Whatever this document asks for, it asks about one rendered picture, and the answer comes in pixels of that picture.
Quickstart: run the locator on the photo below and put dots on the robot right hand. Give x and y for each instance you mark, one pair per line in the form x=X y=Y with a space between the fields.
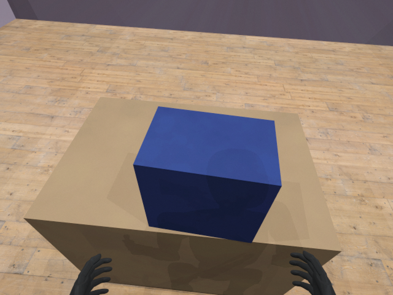
x=316 y=276

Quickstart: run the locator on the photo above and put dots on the pedestal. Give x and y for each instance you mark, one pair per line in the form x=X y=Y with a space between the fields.
x=91 y=204

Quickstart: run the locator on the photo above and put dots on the carton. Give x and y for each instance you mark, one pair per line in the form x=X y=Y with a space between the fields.
x=208 y=174

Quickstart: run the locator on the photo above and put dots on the robot left hand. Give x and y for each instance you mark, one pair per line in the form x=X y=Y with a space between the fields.
x=85 y=283

